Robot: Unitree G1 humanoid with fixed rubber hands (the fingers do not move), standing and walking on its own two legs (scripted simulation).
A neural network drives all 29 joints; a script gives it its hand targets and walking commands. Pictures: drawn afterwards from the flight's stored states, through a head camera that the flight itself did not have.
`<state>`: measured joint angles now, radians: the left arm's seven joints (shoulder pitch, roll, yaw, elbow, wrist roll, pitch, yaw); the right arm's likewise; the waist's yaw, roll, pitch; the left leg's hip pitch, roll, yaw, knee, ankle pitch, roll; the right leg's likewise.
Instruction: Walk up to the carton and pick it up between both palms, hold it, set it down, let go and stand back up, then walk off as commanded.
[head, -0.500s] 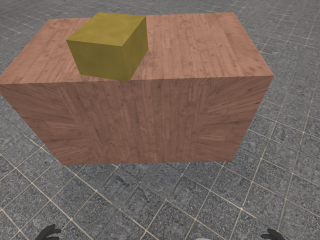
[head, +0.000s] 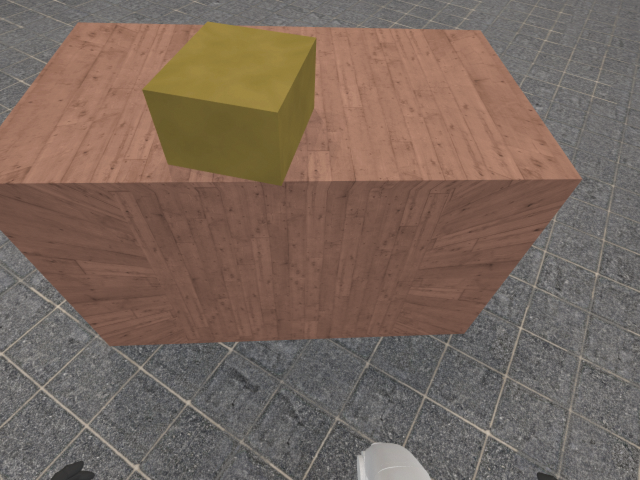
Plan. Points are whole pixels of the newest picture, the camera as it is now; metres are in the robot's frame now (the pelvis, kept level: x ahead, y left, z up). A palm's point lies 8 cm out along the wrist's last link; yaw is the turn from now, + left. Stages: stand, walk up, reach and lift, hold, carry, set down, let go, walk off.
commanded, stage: walk up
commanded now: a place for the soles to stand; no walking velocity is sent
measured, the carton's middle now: (242, 100) +0.78 +0.09 +0.04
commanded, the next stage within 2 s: none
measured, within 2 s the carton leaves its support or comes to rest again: neither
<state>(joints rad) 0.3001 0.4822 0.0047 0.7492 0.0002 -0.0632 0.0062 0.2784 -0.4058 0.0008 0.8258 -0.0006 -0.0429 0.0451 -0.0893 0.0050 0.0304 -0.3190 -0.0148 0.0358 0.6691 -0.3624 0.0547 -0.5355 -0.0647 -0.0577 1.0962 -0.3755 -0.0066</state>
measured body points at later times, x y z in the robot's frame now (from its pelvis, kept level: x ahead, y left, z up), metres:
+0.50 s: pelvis +0.11 -0.02 +0.00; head +0.12 -0.07 +0.44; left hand +0.20 +0.31 -0.06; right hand +0.17 -0.31 -0.15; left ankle +0.10 +0.13 -0.67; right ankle +0.13 -0.14 -0.72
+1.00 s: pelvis +0.20 +0.04 +0.00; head +0.23 +0.04 +0.44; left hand +0.34 +0.36 -0.09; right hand +0.22 -0.27 -0.12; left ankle +0.20 +0.14 -0.72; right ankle +0.23 -0.09 -0.69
